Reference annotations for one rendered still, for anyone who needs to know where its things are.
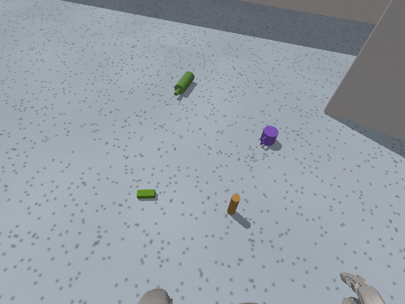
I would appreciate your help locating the right robot hand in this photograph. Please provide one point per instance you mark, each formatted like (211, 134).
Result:
(366, 294)

